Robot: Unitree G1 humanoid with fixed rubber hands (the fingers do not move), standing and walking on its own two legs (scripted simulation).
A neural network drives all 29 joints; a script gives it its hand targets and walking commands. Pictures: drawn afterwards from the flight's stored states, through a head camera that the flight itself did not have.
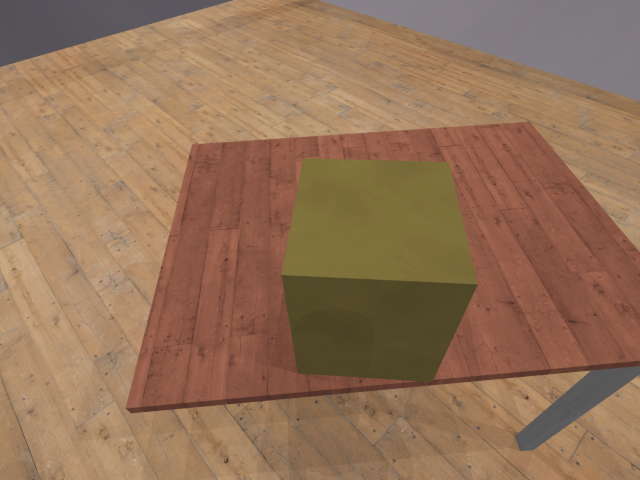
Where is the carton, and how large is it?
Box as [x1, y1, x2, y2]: [281, 158, 477, 381]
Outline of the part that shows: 303,158 281,274 298,372 432,381 477,284 448,162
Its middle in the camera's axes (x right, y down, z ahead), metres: +0.07 +0.05 +0.57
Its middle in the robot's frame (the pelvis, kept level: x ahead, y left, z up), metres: +0.42 -0.03 +0.02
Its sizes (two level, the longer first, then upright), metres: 0.210 0.205 0.251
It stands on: a table, 0.67 m high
